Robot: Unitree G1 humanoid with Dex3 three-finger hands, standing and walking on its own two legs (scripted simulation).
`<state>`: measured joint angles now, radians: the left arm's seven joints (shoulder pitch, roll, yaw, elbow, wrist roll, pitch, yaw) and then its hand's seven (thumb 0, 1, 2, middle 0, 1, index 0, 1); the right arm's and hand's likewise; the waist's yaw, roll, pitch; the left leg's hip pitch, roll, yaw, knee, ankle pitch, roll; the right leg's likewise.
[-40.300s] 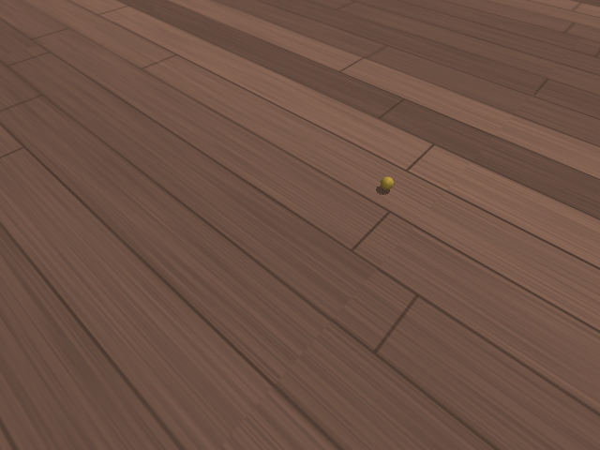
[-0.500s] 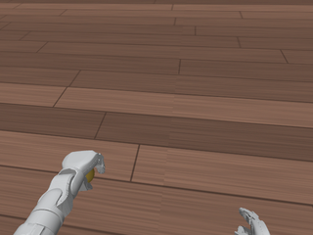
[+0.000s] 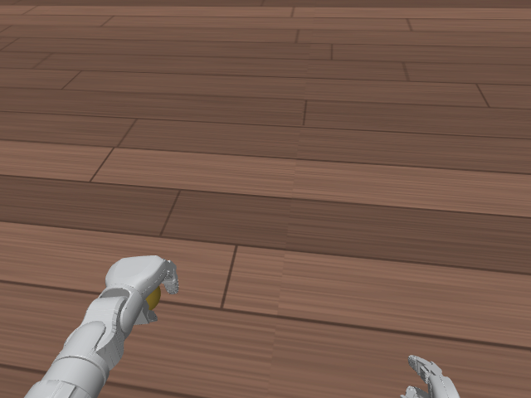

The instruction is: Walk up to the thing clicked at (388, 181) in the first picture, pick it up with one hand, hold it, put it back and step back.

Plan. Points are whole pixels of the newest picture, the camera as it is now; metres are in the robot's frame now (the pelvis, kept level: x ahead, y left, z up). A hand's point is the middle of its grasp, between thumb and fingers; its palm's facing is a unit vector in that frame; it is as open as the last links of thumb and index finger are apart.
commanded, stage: crouch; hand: left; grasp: from above
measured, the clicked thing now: (141, 295) +0.30 +0.24 -0.05
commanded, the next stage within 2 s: lower in 1.98 s
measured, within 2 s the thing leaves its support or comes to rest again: neither
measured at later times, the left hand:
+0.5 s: hand (165, 322) +0.31 +0.24 -0.20, palm faces -0.42 +0.02 -0.91, open 7.1 cm
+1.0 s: hand (185, 345) +0.34 +0.25 -0.44, palm faces -0.45 +0.00 -0.89, open 6.7 cm
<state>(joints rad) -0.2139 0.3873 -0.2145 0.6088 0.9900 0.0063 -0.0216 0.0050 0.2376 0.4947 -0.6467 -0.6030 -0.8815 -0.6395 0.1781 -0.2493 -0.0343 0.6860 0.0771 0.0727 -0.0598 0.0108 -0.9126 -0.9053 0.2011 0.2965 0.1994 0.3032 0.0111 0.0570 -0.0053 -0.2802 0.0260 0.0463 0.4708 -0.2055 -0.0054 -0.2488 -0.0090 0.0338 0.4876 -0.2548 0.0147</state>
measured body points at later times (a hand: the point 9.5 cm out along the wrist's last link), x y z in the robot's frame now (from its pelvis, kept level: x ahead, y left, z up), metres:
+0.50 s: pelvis -0.03 +0.00 -0.09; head +0.07 +0.01 +0.35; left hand +0.33 +0.23 -0.15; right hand +0.07 -0.29 -0.21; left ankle +0.03 +0.12 -0.74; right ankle +0.00 -0.13 -0.74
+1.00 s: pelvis -0.07 +0.01 -0.29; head +0.12 +0.04 +0.12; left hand +0.36 +0.25 -0.39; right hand -0.01 -0.26 -0.42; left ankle +0.02 +0.12 -0.74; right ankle +0.00 -0.13 -0.74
